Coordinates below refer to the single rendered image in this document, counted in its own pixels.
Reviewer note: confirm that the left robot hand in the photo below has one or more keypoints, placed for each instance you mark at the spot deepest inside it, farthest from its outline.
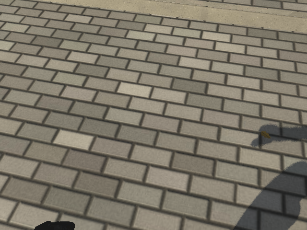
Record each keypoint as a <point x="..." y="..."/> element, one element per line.
<point x="57" y="225"/>

